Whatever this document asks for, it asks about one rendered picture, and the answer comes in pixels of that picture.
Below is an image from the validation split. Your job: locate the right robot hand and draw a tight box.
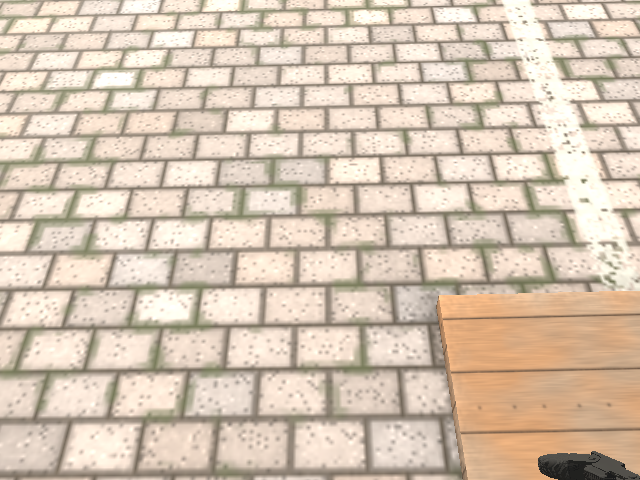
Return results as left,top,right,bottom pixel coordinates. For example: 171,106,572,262
538,451,640,480

